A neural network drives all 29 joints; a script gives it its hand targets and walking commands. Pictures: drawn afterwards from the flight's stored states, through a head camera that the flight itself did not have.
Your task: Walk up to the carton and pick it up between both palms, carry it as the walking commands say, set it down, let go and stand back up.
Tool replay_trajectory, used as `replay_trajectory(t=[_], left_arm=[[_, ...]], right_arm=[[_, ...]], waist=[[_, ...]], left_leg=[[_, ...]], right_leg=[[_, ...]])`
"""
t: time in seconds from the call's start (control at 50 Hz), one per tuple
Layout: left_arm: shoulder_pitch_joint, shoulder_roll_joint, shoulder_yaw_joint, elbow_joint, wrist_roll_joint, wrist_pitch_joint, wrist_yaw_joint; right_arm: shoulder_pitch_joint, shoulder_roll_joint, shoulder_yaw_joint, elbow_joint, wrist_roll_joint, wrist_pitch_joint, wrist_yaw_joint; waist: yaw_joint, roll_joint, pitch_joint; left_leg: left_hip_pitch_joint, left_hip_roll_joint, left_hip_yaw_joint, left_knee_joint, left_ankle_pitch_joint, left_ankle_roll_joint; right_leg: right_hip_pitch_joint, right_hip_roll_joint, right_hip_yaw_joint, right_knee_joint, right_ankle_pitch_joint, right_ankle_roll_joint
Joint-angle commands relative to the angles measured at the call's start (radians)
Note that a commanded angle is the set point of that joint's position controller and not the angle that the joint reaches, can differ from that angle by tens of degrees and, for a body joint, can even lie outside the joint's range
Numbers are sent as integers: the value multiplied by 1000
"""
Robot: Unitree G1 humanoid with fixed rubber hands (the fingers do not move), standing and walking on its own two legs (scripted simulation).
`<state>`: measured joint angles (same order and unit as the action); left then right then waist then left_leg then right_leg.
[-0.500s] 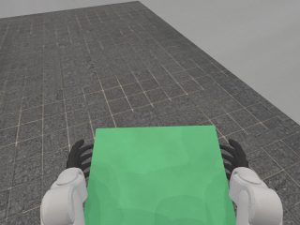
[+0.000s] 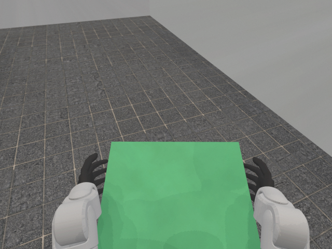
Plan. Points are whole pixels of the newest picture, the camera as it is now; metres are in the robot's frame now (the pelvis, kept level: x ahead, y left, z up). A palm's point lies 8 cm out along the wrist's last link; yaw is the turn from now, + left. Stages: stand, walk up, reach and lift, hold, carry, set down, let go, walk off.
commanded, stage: carry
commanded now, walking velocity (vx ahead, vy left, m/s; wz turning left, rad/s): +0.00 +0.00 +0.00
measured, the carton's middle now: (174, 202) +0.26 -0.01 +0.01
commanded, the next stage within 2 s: hold in 1.20 s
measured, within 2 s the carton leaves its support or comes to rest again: neither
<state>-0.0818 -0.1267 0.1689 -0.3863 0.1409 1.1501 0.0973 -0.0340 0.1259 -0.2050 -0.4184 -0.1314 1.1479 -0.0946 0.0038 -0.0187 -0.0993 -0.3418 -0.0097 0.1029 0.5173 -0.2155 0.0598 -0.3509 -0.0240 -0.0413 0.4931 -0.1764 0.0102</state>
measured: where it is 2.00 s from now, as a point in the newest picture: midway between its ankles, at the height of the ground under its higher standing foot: outside the picture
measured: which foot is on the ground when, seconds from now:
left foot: down 0.00-1.00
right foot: down 0.00-1.00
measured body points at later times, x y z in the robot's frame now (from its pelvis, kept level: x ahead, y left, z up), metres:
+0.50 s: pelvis +0.02 +0.01 +0.00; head +0.04 +0.01 +0.45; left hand +0.30 +0.20 +0.05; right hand +0.30 -0.18 +0.05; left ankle +0.04 +0.08 -0.73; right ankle +0.05 -0.13 -0.73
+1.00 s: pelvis +0.02 +0.01 +0.00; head +0.02 +0.02 +0.45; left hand +0.30 +0.20 +0.04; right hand +0.29 -0.18 +0.04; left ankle +0.04 +0.08 -0.73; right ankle +0.05 -0.13 -0.73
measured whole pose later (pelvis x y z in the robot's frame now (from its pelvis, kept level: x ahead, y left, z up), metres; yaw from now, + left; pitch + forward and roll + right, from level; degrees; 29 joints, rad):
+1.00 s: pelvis +0.02 +0.01 +0.00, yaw +1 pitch +1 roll -1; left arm -0.09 -0.12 0.20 -0.13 0.12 0.85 0.09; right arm -0.05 0.12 -0.24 -0.14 -0.13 0.84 -0.08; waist 0.01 0.00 -0.04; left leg -0.31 -0.02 0.10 0.58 -0.29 0.08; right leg -0.32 -0.04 -0.04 0.56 -0.25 0.03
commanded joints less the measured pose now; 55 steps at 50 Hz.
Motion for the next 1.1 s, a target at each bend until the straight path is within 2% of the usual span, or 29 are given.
replay_trajectory(t=[0.0, 0.02, 0.06, 0.1, 0.12, 0.16, 0.18, 0.22, 0.28, 0.34, 0.36, 0.4, 0.42, 0.44, 0.46, 0.5, 0.52, 0.56, 0.58, 0.6, 0.64, 0.66, 0.72, 0.76, 0.78, 0.82, 0.92, 1.04, 1.08], left_arm=[[-510, -774, -737, -66, -378, -43, -222], [-575, -911, -883, -309, -489, -32, -226], [-513, -899, -823, -249, -466, -12, -219], [-303, -559, -477, 406, -212, -58, -231], [-402, -642, -598, 184, -290, -98, -235], [-533, -671, -590, 144, -302, -180, -242], [-646, -846, -757, -149, -422, -180, -241], [-629, -916, -836, -237, -463, -142, -226], [-402, -559, -491, 361, -219, -180, -227], [-479, -765, -688, 11, -339, -236, -240], [-537, -690, -570, 174, -303, -261, -232], [-482, -812, -727, -145, -428, -229, -208], [-437, -654, -574, 189, -296, -245, -218], [-487, -669, -616, -60, -368, -244, -194], [-443, -709, -696, -52, -371, -216, -203], [-407, -537, -508, 339, -211, -257, -218], [-428, -636, -658, -3, -344, -253, -208], [-530, -563, -533, 221, -249, -299, -223], [-455, -596, -545, 261, -246, -309, -233], [-472, -660, -652, -38, -355, -313, -220], [-461, -575, -493, 270, -251, -320, -217], [-416, -649, -615, 117, -309, -310, -215], [-437, -631, -592, 210, -269, -339, -228], [-537, -681, -678, -104, -385, -335, -218], [-562, -618, -596, -18, -361, -323, -204], [-372, -565, -547, 248, -274, -310, -203], [-465, -621, -573, 139, -314, -318, -211], [-462, -585, -551, 233, -257, -328, -222], [-550, -597, -594, 83, -312, -328, -213]], right_arm=[[-608, 749, 738, -71, 383, -38, 251], [-610, 877, 849, -281, 467, -32, 247], [-608, 881, 847, -248, 464, -6, 244], [-484, 524, 525, 320, 204, -62, 234], [-561, 618, 627, 105, 286, -104, 242], [-629, 675, 608, 141, 294, -176, 253], [-649, 834, 738, -87, 387, -166, 261], [-611, 903, 803, -154, 422, -136, 251], [-568, 554, 528, 304, 223, -187, 231], [-607, 770, 725, -19, 357, -241, 250], [-653, 660, 580, 125, 287, -268, 235], [-587, 779, 744, -170, 406, -232, 212], [-528, 643, 594, 181, 272, -241, 222], [-646, 657, 655, -95, 357, -241, 190], [-473, 710, 690, 13, 341, -203, 212], [-519, 523, 507, 326, 195, -260, 226], [-517, 646, 655, 6, 339, -256, 217], [-564, 583, 510, 295, 231, -299, 238], [-591, 589, 556, 234, 238, -322, 234], [-572, 662, 656, -18, 342, -319, 226], [-656, 549, 537, 193, 254, -338, 221], [-580, 603, 614, 49, 295, -332, 218], [-504, 640, 600, 255, 247, -335, 239], [-591, 687, 662, -44, 349, -342, 223], [-635, 623, 599, 38, 320, -323, 205], [-521, 514, 529, 184, 245, -335, 207], [-572, 604, 593, 129, 280, -324, 215], [-573, 570, 555, 225, 245, -336, 239], [-538, 604, 552, 194, 270, -324, 232]], waist=[[6, 73, -205], [1, 84, -190], [5, 33, -254], [15, 1, -293], [10, 15, -306], [8, -5, -240], [-3, -10, -236], [-3, 26, -229], [3, 22, -324], [-2, 37, -296], [5, 42, -306], [-1, -5, -331], [-2, -18, -335], [0, -30, -366], [-5, 4, -391], [0, 59, -379], [3, 45, -320], [-1, 85, -264], [1, 30, -261], [4, 14, -249], [0, 6, -272], [-3, 70, -274], [-6, -5, -239], [-2, 22, -260], [-6, -36, -276], [0, 128, -288], [-3, -52, -273], [2, 44, -267], [3, 101, -222]], left_leg=[[1, 177, -173, -223, -254, -24], [2, 175, -177, -241, -232, -32], [44, 186, -173, -221, -196, -8], [69, 165, -131, -150, -67, -15], [61, 146, -102, -116, 18, -9], [53, 125, -94, -115, 12, -32], [76, 141, -102, -131, 16, -40], [72, 150, -122, -143, -19, -28], [102, 145, -120, -56, 185, -14], [129, 170, -152, -84, 256, -26], [150, 156, -100, -52, 289, -21], [140, 138, -87, -26, 232, -14], [157, 155, -108, -21, 324, -15], [169, 140, -84, 7, 302, -8], [190, 145, -95, -6, 325, -16], [178, 150, -92, 18, 430, -10], [158, 141, -92, -14, 322, -13], [111, 155, -108, -57, 317, -24], [121, 162, -120, -41, 318, -13], [110, 141, -109, -70, 119, -11], [118, 138, -110, -50, 176, -11], [151, 151, -133, -84, 187, -17], [134, 157, -127, -56, 290, -14], [119, 151, -102, -62, 188, -10], [136, 141, -103, -47, 199, -8], [189, 162, -125, -44, 361, -14], [134, 133, -102, -37, 148, -13], [134, 145, -133, -93, 115, -8], [109, 163, -134, -106, 139, -11]], right_leg=[[78, -73, 41, -38, -69, -16], [64, -64, 19, 0, -61, -11], [98, -61, 20, -7, -36, -11], [116, -81, 45, -49, 15, -19], [157, -104, 43, -46, 66, -9], [93, -105, 61, -51, 26, -28], [83, -101, 39, -30, 15, -21], [81, -80, 28, -7, -34, -23], [148, -104, 43, -16, 114, -25], [130, -92, 17, 22, 48, -20], [114, -104, 22, 16, 70, -12], [158, -115, 35, 9, 177, -26], [155, -105, 17, 34, 201, -18], [185, -121, 30, 32, 249, -14], [168, -115, 17, 46, 189, -25], [166, -116, 6, 67, 195, -9], [138, -106, 18, 50, 144, -24], [130, -95, -24, 72, 52, -12], [129, -92, 5, 39, 40, -21], [111, -100, 19, 5, -9, -20], [129, -106, 37, 9, 104, -20], [113, -94, 10, 39, 19, -21], [125, -87, 3, 38, 55, -21], [159, -97, 7, 26, 66, -15], [156, -107, 20, 37, 128, -23], [102, -80, -1, 71, 57, -11], [149, -101, 27, 6, 116, -22], [104, -100, 33, 16, 10, -22], [110, -99, 26, 18, 11, -21]])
